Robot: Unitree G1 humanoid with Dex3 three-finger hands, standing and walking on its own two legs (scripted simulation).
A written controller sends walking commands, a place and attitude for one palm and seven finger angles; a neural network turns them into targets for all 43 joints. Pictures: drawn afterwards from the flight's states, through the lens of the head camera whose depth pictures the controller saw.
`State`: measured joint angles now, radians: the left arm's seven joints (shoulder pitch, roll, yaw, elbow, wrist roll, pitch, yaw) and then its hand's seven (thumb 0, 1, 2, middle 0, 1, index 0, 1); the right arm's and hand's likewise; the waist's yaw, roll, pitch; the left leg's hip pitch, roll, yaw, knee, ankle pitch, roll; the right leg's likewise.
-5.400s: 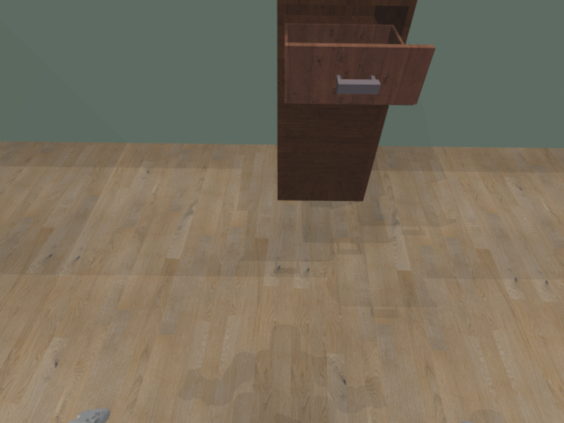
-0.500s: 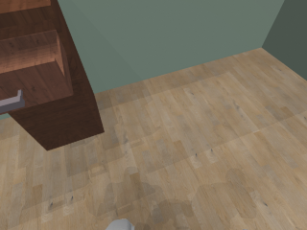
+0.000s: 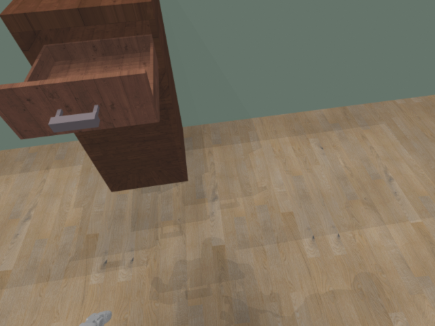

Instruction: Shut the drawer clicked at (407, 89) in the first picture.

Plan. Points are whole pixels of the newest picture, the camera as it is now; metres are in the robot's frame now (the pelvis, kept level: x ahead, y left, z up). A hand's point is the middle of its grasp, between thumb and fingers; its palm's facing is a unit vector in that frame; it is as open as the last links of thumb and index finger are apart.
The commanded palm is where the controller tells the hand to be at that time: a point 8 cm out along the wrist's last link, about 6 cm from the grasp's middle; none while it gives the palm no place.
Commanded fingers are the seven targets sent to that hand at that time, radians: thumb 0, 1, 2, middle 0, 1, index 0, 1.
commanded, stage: turn to face it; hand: left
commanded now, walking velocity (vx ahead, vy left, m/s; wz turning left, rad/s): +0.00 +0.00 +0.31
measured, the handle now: (76, 116) +0.58 +0.39 +0.04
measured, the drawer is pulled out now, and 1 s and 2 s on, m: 0.30 0.30 0.30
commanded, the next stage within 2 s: take the last steps up to it in 0.14 s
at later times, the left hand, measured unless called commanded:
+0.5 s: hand out of the picture -0.08 +0.21 -0.17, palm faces +0.29 -0.93 -0.21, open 7.4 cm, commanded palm none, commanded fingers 0.00 0.90 0.90 -0.20 -0.30 -0.20 -0.30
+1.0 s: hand (122, 303) +0.19 +0.23 -0.16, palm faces +0.21 -0.96 -0.20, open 7.4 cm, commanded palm none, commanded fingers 0.00 0.90 0.90 -0.20 -0.30 -0.20 -0.30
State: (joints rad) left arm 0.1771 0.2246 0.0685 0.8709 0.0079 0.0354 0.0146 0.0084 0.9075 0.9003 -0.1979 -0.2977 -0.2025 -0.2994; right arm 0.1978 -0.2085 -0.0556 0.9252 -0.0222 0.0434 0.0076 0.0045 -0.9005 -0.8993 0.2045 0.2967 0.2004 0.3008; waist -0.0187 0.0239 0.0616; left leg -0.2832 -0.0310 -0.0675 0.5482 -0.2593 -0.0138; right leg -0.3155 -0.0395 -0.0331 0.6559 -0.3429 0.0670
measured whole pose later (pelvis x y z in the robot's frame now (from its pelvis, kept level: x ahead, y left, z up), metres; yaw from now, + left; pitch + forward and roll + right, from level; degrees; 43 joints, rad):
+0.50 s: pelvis -0.01 +0.02 +0.00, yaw +11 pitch +0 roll -1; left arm 0.37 0.21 0.07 1.03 0.03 0.01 0.01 0.01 0.90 0.90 -0.20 -0.30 -0.21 -0.30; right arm 0.20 -0.21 -0.05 0.97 -0.02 0.00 0.02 0.01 -0.91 -0.90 0.20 0.30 0.19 0.30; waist 0.05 -0.02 0.01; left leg -0.20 0.03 0.06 0.50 -0.34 0.01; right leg -0.25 -0.12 -0.20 0.57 -0.33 0.02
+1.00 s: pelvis +0.12 +0.03 -0.01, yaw +12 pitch -2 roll +1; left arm 0.15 0.16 0.06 0.98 0.02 -0.06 -0.02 0.01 0.91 0.90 -0.20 -0.30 -0.20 -0.30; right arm 0.46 -0.14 -0.03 1.17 -0.01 -0.03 -0.01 0.01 -0.91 -0.90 0.20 0.30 0.20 0.30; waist -0.03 0.03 0.08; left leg -0.13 0.02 0.03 0.87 -0.51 0.03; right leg -0.39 -0.05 -0.13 0.65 -0.19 -0.06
